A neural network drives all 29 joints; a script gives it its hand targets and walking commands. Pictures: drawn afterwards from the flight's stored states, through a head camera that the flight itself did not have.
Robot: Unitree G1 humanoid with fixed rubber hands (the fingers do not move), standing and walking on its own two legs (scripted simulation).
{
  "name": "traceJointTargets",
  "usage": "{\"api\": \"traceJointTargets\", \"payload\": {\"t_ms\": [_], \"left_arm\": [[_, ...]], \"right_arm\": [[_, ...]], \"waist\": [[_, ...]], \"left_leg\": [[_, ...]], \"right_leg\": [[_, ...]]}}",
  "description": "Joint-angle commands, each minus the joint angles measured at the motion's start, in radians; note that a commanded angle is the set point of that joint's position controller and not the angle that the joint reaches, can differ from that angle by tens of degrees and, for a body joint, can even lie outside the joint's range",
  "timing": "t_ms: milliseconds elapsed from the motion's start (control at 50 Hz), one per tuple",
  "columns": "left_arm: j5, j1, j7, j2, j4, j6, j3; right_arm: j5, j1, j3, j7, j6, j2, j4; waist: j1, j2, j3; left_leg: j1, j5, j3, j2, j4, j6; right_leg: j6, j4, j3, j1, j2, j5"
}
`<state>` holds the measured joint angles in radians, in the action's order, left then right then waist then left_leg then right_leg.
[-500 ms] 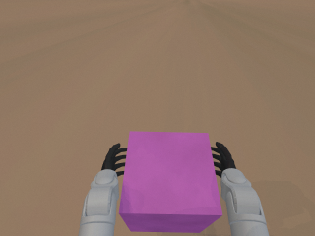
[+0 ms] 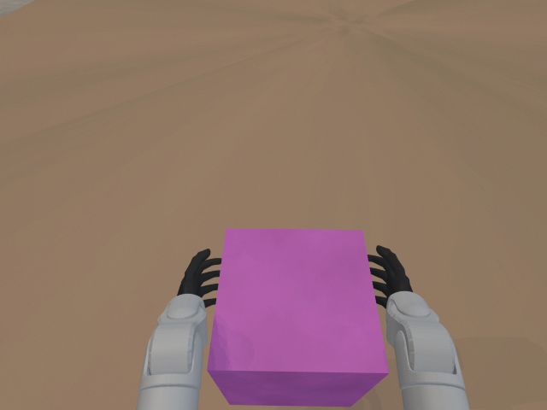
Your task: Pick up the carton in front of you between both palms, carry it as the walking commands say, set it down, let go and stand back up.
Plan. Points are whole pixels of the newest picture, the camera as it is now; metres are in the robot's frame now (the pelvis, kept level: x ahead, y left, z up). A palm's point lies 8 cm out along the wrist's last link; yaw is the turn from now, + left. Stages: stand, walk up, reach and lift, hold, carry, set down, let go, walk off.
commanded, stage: carry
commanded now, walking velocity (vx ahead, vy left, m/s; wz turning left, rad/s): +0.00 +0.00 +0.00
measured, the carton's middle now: (291, 322) +0.29 +0.00 -0.05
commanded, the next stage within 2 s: hold in 1.34 s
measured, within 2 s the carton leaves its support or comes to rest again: neither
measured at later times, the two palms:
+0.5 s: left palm (174, 325) +0.25 +0.17 +0.03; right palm (388, 323) +0.25 -0.13 +0.03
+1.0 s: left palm (167, 348) +0.21 +0.17 +0.03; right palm (394, 346) +0.22 -0.13 +0.03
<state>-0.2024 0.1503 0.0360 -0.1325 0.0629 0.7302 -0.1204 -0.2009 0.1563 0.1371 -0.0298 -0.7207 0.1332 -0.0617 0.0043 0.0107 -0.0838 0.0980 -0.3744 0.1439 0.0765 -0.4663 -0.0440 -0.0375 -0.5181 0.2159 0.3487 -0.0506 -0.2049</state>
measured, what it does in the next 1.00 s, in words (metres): shifts its weight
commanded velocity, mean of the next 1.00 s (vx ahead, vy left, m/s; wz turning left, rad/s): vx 0.00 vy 0.00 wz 0.00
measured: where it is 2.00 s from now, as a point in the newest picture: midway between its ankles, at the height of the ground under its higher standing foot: outside the picture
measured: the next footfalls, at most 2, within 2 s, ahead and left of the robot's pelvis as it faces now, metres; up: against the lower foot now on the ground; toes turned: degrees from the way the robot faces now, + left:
none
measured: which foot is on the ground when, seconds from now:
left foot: down 0.00-1.00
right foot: down 0.00-1.00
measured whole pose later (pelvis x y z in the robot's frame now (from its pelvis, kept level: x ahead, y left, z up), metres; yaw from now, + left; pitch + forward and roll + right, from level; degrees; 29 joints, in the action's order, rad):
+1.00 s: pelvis -0.07 +0.02 -0.01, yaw +0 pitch +1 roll +0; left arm -0.23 0.19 0.02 -0.14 0.15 0.74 -0.16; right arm -0.24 0.20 0.17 -0.02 -0.73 0.14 -0.15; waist 0.00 0.01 -0.08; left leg 0.16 -0.39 0.16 0.03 -0.54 0.02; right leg -0.01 -0.51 0.20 0.38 -0.10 -0.14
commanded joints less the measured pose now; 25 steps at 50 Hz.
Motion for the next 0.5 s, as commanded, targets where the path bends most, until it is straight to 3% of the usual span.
{"api": "traceJointTargets", "payload": {"t_ms": [0, 40, 80, 180, 300, 480], "left_arm": [[0.232, 0.39, -0.2, -0.8, -0.092, -0.04, 0.562], [0.226, 0.387, -0.199, -0.798, -0.089, -0.039, 0.557], [0.224, 0.396, -0.2, -0.8, -0.085, -0.039, 0.554], [0.224, 0.417, -0.205, -0.818, -0.067, -0.038, 0.55], [0.215, 0.421, -0.211, -0.839, -0.035, -0.039, 0.534], [0.227, 0.467, -0.22, -0.856, -0.038, -0.038, 0.542]], "right_arm": [[0.218, 0.347, -0.55, 0.197, 0.024, 0.811, 0.046], [0.212, 0.341, -0.539, 0.198, 0.024, 0.807, 0.04], [0.207, 0.346, -0.532, 0.198, 0.025, 0.806, 0.036], [0.206, 0.371, -0.531, 0.202, 0.026, 0.819, 0.027], [0.205, 0.385, -0.528, 0.213, 0.024, 0.842, 0.0], [0.208, 0.424, -0.536, 0.218, 0.024, 0.861, 0.0]], "waist": [[-0.002, 0.022, -0.312], [-0.004, 0.054, -0.299], [-0.005, 0.058, -0.283], [-0.006, 0.014, -0.284], [-0.007, 0.039, -0.255], [-0.006, 0.003, -0.234]], "left_leg": [[-0.04, 0.738, -0.03, 0.079, 0.002, 0.007], [-0.066, 0.858, -0.03, 0.099, -0.022, 0.012], [-0.048, 0.874, -0.028, 0.1, -0.032, 0.015], [0.013, 0.669, -0.03, 0.083, -0.017, 0.016], [-0.012, 0.717, -0.045, 0.113, -0.023, 0.042], [0.063, 0.407, -0.052, 0.084, 0.007, 0.056]], "right_leg": [[-0.017, -0.052, -0.083, -0.253, -0.096, 0.672], [0.001, -0.047, -0.057, -0.206, -0.073, 0.544], [0.009, -0.037, -0.047, -0.211, -0.063, 0.509], [-0.009, -0.05, -0.082, -0.265, -0.105, 0.638], [0.009, -0.069, -0.073, -0.174, -0.096, 0.385], [0.006, -0.022, -0.101, -0.196, -0.118, 0.364]]}}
